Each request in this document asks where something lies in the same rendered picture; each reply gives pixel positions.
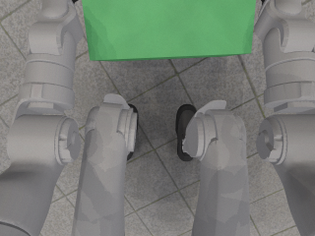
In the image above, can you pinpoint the left robot thigh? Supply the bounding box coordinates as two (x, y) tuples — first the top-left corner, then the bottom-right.
(71, 102), (138, 236)

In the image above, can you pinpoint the robot right upper arm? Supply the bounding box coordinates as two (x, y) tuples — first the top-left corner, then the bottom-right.
(256, 114), (315, 236)

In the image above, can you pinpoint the robot left forearm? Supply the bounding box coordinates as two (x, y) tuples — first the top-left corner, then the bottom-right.
(6, 0), (84, 159)

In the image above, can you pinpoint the robot right forearm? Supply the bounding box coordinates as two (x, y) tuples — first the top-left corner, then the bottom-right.
(254, 0), (315, 114)

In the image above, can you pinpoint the carton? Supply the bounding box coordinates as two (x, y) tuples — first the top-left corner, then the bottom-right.
(82, 0), (256, 62)

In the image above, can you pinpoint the right robot foot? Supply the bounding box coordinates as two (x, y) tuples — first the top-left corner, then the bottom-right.
(175, 104), (197, 161)

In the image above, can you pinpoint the robot left upper arm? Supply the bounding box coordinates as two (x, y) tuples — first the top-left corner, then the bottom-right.
(0, 114), (82, 236)

